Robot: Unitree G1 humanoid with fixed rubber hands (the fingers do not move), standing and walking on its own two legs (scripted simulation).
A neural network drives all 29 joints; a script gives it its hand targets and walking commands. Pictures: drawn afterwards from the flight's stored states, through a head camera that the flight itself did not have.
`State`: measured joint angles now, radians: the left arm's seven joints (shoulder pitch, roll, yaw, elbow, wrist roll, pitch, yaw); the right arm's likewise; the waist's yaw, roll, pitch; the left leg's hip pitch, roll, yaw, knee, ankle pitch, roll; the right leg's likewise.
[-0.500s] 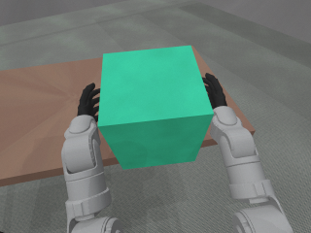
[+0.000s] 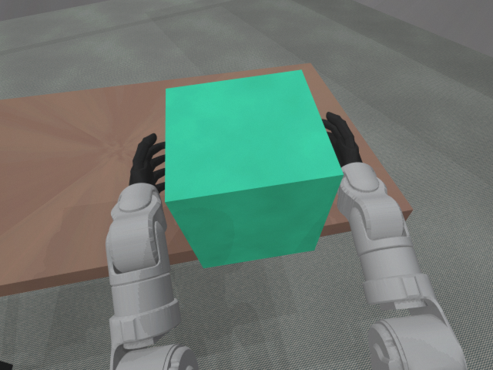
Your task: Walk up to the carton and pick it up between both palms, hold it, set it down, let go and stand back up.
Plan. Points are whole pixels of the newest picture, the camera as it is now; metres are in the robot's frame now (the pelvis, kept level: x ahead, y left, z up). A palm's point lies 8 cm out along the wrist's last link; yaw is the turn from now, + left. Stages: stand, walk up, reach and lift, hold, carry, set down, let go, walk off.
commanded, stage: set down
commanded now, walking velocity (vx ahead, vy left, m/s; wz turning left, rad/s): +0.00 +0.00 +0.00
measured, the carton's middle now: (248, 178) +0.40 -0.01 +0.10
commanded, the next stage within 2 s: none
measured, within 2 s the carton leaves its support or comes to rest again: neither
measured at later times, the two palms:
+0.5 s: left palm (164, 177) +0.38 +0.12 +0.14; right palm (351, 155) +0.40 -0.18 +0.14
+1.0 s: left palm (163, 183) +0.39 +0.13 +0.12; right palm (340, 157) +0.42 -0.17 +0.12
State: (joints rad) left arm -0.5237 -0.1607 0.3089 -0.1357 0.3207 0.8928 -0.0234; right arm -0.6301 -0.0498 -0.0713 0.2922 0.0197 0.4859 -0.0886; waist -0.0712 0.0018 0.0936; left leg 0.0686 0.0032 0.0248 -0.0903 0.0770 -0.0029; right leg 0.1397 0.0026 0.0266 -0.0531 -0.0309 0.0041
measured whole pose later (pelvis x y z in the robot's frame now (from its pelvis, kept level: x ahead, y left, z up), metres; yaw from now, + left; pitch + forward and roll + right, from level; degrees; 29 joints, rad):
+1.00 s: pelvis +0.01 -0.01 +0.00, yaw +3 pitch +5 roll +0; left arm -0.63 -0.21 0.43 0.29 0.35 0.50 0.02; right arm -0.75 0.00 -0.32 0.63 -0.22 0.21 0.02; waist -0.07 0.03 -0.03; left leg -0.09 0.01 -0.03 -0.09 0.10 -0.01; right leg 0.01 0.01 -0.03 -0.09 -0.01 -0.01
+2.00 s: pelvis +0.01 -0.03 +0.00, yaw +1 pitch +6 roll +0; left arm -0.64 -0.21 0.51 0.53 0.34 0.18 0.01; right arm -0.70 0.00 -0.34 0.76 -0.24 0.06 -0.03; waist -0.01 0.03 -0.07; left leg -0.10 0.04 0.00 -0.09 0.09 -0.03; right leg -0.01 0.04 0.00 -0.09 -0.01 -0.03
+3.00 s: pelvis -0.01 -0.01 -0.01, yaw +0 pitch +11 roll +0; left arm -0.73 0.15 0.15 0.66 -0.16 0.35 0.18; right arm -0.79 -0.34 0.03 0.86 0.24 0.17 -0.05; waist 0.04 0.01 -0.12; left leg -0.37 0.03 0.01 0.21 -0.03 -0.02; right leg -0.30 0.03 0.02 0.26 -0.14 -0.01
